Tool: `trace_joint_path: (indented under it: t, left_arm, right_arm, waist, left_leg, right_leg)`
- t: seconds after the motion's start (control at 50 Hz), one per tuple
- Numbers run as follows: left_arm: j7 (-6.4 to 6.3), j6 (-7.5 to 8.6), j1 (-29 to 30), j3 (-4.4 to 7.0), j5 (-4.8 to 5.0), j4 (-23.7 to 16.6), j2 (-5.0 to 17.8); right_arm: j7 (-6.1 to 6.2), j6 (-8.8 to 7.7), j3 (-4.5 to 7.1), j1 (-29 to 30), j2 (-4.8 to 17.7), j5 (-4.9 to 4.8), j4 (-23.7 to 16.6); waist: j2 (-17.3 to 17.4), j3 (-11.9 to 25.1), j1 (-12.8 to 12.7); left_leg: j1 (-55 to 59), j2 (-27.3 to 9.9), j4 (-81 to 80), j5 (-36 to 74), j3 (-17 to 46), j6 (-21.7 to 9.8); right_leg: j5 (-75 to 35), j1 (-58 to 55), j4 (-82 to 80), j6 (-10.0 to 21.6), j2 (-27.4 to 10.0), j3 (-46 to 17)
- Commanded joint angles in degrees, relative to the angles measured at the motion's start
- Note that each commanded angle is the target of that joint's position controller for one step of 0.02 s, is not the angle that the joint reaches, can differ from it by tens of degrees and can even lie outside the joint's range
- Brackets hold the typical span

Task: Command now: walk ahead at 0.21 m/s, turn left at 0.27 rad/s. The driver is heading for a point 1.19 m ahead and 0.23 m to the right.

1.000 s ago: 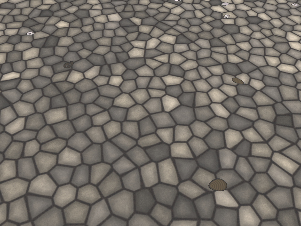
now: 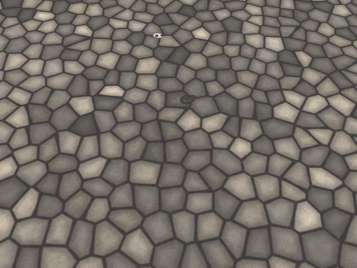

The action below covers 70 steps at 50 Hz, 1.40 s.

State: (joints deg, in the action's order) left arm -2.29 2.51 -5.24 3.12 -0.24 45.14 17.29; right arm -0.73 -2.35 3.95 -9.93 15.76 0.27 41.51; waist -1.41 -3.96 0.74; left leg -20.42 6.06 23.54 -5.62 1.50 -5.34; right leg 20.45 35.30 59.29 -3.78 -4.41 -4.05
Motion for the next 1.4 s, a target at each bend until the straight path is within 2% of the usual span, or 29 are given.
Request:
trace_joint_path:
  t: [0.02, 0.06, 0.18, 0.28, 0.3, 0.32, 0.34, 0.36, 0.38, 0.42, 0.56, 0.66, 0.72, 0.74, 0.76, 0.78, 0.8, 0.84, 0.92, 0.98, 1.14, 1.18, 1.2, 1.22, 1.24, 1.26, 1.28, 1.34, 1.4]
  left_arm:
    - [0.11, -0.82, -6.0, 0.66, 0.17, -0.8, 3.0]
    - [0.56, -0.57, -1.9, 0.68, 0.50, -2.0, 3.4]
    - [2.19, 1.95, 1.1, 0.53, 1.33, -3.1, 3.8]
    - [3.22, 2.83, -4.9, 0.48, 1.28, -1.1, 3.1]
    - [3.03, 2.71, -9.3, 0.96, 1.40, 0.1, 4.2]
    - [2.64, 2.61, -15.4, 1.83, 1.53, 1.4, 7.6]
    - [2.70, 2.22, -19.0, 3.85, 2.01, 2.2, 13.9]
    - [3.05, 2.52, -22.1, 3.26, 1.58, 1.7, 10.9]
    - [3.02, 2.82, -21.0, 2.68, 1.05, 1.1, 8.8]
    - [2.93, 2.44, -17.9, 2.28, 1.25, -0.8, 7.3]
    - [0.86, 0.86, -16.8, 2.99, 1.62, -3.0, 8.9]
    - [0.59, 0.55, -18.6, 3.44, 2.21, -2.8, 8.8]
    - [0.91, 0.29, -18.0, 2.72, 1.27, -3.3, 6.2]
    - [1.06, 0.28, -17.3, 1.62, 0.31, -4.8, 3.8]
    - [1.21, 1.04, -25.7, 0.20, 1.82, -5.5, -1.1]
    - [1.27, 1.51, -25.7, 0.72, 2.83, -4.1, 3.0]
    - [1.48, 1.64, -19.2, 1.66, 3.17, -5.0, 6.6]
    - [1.61, 1.99, -11.4, 1.47, 1.29, -7.0, 5.8]
    - [2.16, 1.32, -11.8, 0.92, 0.84, -7.0, 2.3]
    - [2.62, 1.88, -6.2, -0.29, 0.36, -9.2, 0.7]
    - [4.09, 2.75, 5.3, 0.08, 1.36, -13.1, 2.6]
    - [4.09, 3.13, 0.7, 1.11, 1.17, -12.3, 4.2]
    - [3.65, 3.14, -6.3, 2.45, 0.83, -10.3, 6.5]
    - [2.92, 3.03, -16.5, 3.79, -0.14, -8.9, 10.6]
    - [2.73, 2.36, -20.4, 4.74, -1.00, -8.3, 15.5]
    - [2.89, 2.32, -21.6, 3.62, -0.46, -8.0, 10.6]
    - [2.91, 2.44, -18.4, 2.63, 0.01, -7.9, 8.0]
    - [3.36, 3.18, -9.7, 1.36, -0.56, -7.7, 3.7]
    - [3.29, 4.57, -7.7, 1.87, -0.41, -6.1, 3.7]
  right_arm:
    - [1.00, -0.15, 1.88, -0.2, 8.0, -0.46, -3.3]
    - [1.21, -0.23, 1.67, -0.6, 8.3, -0.35, -2.8]
    - [0.91, -1.32, 1.54, -4.6, 9.6, 0.07, -0.4]
    - [0.69, -0.92, 1.17, -2.7, 8.8, -0.83, -0.3]
    - [0.64, -1.07, 0.63, -1.7, 7.2, -0.53, -0.8]
    - [0.56, -1.62, -0.36, 0.6, 4.0, 0.22, -2.4]
    - [0.39, -3.23, -0.44, 2.1, 3.6, 0.41, -5.3]
    - [0.23, -4.42, 0.15, 4.8, 7.1, -0.22, -5.5]
    - [-0.37, -5.17, 0.48, 4.3, 7.9, -1.24, -5.3]
    - [-0.80, -5.40, 0.35, 5.2, 7.0, -0.17, -5.1]
    - [-1.23, -5.00, -0.84, 13.0, 2.6, -0.40, -7.5]
    - [-1.15, -5.17, 0.34, 12.9, 5.8, -1.29, -8.0]
    - [-0.58, -5.57, 2.11, 2.2, 8.7, -0.42, -5.2]
    - [-0.18, -5.57, 2.84, -6.9, 11.4, 0.54, -4.2]
    - [-0.54, -4.77, 4.09, -13.4, 16.0, 0.99, -1.6]
    - [-0.93, -4.63, 2.92, -13.3, 11.2, -0.40, -1.1]
    - [-0.70, -4.44, 1.99, -9.8, 8.1, -0.91, -1.4]
    - [-0.66, -3.89, 1.10, -4.8, 6.0, 0.06, -1.4]
    - [-0.55, -4.41, 0.78, -3.7, 5.3, -0.23, -0.1]
    - [-0.22, -4.23, 1.61, -4.4, 8.6, -0.88, 1.1]
    - [-0.04, -2.32, 1.81, -11.2, 10.9, -2.20, 4.8]
    - [0.21, -1.54, 1.79, -10.5, 11.6, -2.21, 5.1]
    - [0.28, -1.44, 1.25, -10.6, 10.3, -1.91, 5.1]
    - [0.29, -1.67, -0.15, -9.6, 7.1, -0.75, 3.5]
    - [0.46, -2.63, -1.95, -15.9, 1.0, -0.99, 2.2]
    - [0.47, -3.16, -0.77, -14.4, 6.2, -2.24, 3.1]
    - [0.37, -3.22, 0.22, -10.6, 9.0, -3.16, 2.0]
    - [0.58, -1.83, 0.57, -7.2, 7.1, -1.79, 1.5]
    - [0.54, 0.15, 0.34, -7.5, 4.4, -2.01, 1.4]
  waist:
    - [5.7, 13.1, -1.2]
    - [8.3, 9.6, 0.3]
    - [7.8, 6.3, 3.2]
    - [5.3, 6.4, -0.8]
    - [4.1, 7.9, -2.5]
    - [-3.5, 9.3, -4.1]
    - [-16.6, 7.1, -4.0]
    - [-12.9, 6.1, -7.3]
    - [-9.0, 5.2, -5.8]
    - [-2.5, 3.9, -4.4]
    - [-5.1, 2.0, -4.4]
    - [-6.7, 2.3, -3.5]
    - [-6.2, 8.6, 1.6]
    - [-2.1, 16.9, 5.7]
    - [16.7, 25.4, 3.1]
    - [17.0, 22.2, 3.6]
    - [10.7, 13.1, 4.2]
    - [3.5, 5.4, 2.1]
    - [5.5, 4.2, -1.0]
    - [5.8, 2.4, 0.1]
    - [5.2, 1.0, 3.4]
    - [5.5, 3.0, -0.4]
    - [4.5, 7.4, -3.8]
    - [0.2, 15.6, -8.4]
    - [-14.7, 22.7, -6.2]
    - [-11.4, 22.9, -8.1]
    - [-8.4, 15.2, -7.5]
    - [-4.8, 6.7, -2.4]
    - [-3.8, 3.9, -0.4]
  left_leg:
    - [5.8, -15.1, -8.3, 8.1, 11.2, -10.2]
    - [5.1, -15.0, -11.9, -10.2, 14.1, -9.1]
    - [12.8, -19.5, -12.6, -17.0, 16.4, -7.8]
    - [9.7, -16.9, -7.2, -15.3, 10.8, -4.9]
    - [6.4, -15.1, -2.5, -12.5, 8.1, -3.4]
    - [-0.5, -9.9, 11.2, -9.7, 1.1, -0.1]
    - [-19.5, -2.2, 23.1, -17.2, -5.7, 3.6]
    - [-29.3, -3.4, 32.9, -27.2, -0.2, 4.2]
    - [-32.6, -5.9, 37.0, -23.7, 2.3, 3.6]
    - [-32.7, -8.1, 35.7, -16.3, 1.8, 3.9]
    - [-11.8, -4.3, 10.4, 4.4, -1.6, 7.5]
    - [-5.4, -4.9, 4.4, 5.8, 1.4, 6.0]
    - [9.7, -5.5, 2.0, 3.8, -0.7, 1.9]
    - [24.4, -13.9, 4.1, 1.2, 7.9, -2.2]
    - [43.5, -26.6, -0.8, -12.4, 34.6, -11.6]
    - [41.2, -28.4, -6.8, -22.6, 44.1, -11.8]
    - [33.6, -26.4, -7.6, -23.0, 35.8, -9.6]
    - [19.8, -22.1, -9.7, -10.4, 24.0, -8.3]
    - [11.9, -18.5, -14.3, -0.4, 14.4, -8.6]
    - [9.8, -18.5, -15.8, 4.4, 9.4, -9.0]
    - [15.9, -19.8, -11.8, 5.0, 6.8, -4.9]
    - [16.3, -19.1, -5.9, 12.1, 6.8, -3.3]
    - [14.0, -16.2, 2.7, 17.7, 4.8, -1.8]
    - [4.7, -12.7, 18.7, 8.8, 1.9, 0.8]
    - [-16.2, -4.3, 39.3, -21.8, -1.6, 4.7]
    - [-22.2, -5.6, 48.1, -27.2, 5.4, 4.7]
    - [-25.7, -8.1, 50.4, -22.8, 5.6, 4.3]
    - [-19.4, -13.1, 44.3, -12.6, 4.5, 4.6]
    - [-16.8, -13.6, 41.3, -8.5, 4.8, 5.6]
  right_leg:
    - [-7.8, -7.2, -7.4, -0.3, -0.6, 0.9]
    - [-10.7, -6.3, -14.0, 0.5, -0.3, 0.9]
    - [-6.5, -5.0, -23.0, 4.0, 0.3, 2.4]
    - [-7.6, -18.0, -32.8, 8.4, 2.9, 6.1]
    - [-7.3, -24.2, -33.0, 9.6, 1.6, 3.7]
    - [-9.4, -31.4, -36.8, 12.8, -5.6, -6.9]
    - [-5.0, -41.6, -41.9, 20.4, -13.3, -25.5]
    - [-3.0, -46.0, -44.6, 23.0, -16.1, -33.0]
    - [-4.3, -46.9, -43.8, 21.4, -15.1, -30.2]
    - [-10.0, -43.5, -44.7, 19.5, -12.1, -24.1]
    - [-20.9, -25.3, -46.7, 15.2, -3.0, -10.1]
    - [-18.6, -28.0, -43.5, 13.2, -6.1, -15.4]
    - [-33.1, -29.1, -30.2, 10.5, -2.7, -12.4]
    - [-26.2, -21.6, -15.2, 8.7, 0.5, -9.8]
    - [0.8, -1.4, 5.7, 4.7, 8.7, -4.3]
    - [11.6, 6.3, 13.5, 4.9, 6.9, -7.2]
    - [7.4, 9.2, 15.7, 5.3, 4.4, -6.8]
    - [0.9, 6.6, 11.0, 5.6, 0.5, -3.4]
    - [-2.8, 1.5, 2.3, 5.1, -2.4, -0.9]
    - [-10.4, 0.9, -10.2, 3.9, -3.0, 0.7]
    - [-17.7, -5.1, -27.8, 5.6, 1.0, 3.1]
    - [-16.0, -13.3, -31.7, 7.0, 2.9, 4.5]
    - [-15.9, -24.2, -32.6, 8.3, 3.5, 5.0]
    - [-16.7, -39.9, -31.0, 11.8, -5.5, -3.7]
    - [-6.1, -56.6, -36.2, 19.3, -19.8, -27.8]
    - [1.8, -54.8, -40.5, 19.9, -19.9, -35.4]
    - [1.0, -49.3, -41.2, 17.8, -18.4, -27.0]
    - [-10.2, -32.6, -46.7, 15.2, -12.3, -11.1]
    - [-17.7, -27.1, -50.9, 15.6, -11.7, -3.5]
